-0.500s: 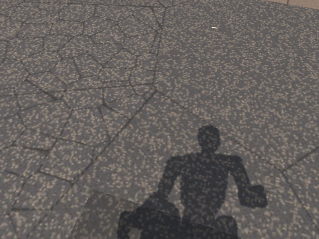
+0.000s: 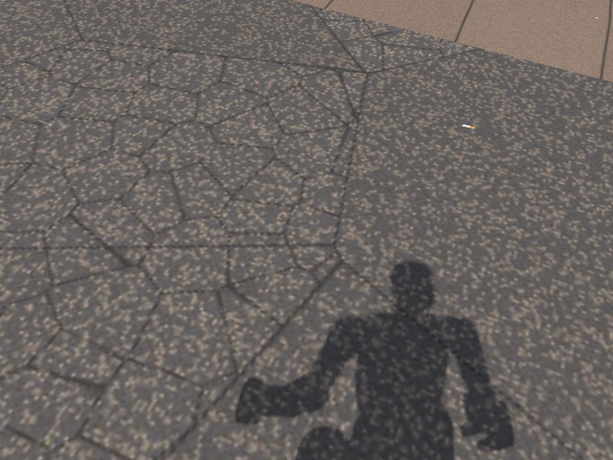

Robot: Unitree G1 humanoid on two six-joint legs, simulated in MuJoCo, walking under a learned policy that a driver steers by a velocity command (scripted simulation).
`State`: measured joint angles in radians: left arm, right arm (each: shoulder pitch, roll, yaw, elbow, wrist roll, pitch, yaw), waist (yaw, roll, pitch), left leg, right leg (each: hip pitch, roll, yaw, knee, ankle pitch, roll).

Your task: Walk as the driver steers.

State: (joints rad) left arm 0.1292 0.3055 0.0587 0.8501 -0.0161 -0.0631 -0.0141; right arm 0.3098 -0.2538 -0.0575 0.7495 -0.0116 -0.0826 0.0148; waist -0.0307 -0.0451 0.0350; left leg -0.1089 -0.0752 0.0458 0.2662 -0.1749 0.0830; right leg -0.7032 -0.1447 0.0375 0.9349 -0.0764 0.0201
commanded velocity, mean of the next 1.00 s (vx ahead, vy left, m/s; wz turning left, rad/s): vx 0.50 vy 0.00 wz -0.49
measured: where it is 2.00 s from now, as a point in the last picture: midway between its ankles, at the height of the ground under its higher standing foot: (518, 263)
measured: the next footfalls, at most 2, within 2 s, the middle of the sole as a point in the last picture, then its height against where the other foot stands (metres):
right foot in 0.28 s outside the picture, level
left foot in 0.74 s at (324, 380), level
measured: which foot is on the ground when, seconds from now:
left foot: down 0.00-0.26, up 0.28-0.72, down 0.74-1.00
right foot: up 0.00-0.26, down 0.28-0.76, up 0.78-1.00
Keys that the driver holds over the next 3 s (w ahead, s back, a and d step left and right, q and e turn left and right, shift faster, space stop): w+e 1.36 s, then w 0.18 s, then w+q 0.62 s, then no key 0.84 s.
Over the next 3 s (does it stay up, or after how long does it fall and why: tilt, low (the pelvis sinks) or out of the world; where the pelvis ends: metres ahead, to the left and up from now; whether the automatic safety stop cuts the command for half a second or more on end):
stays up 1.20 -0.74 -0.01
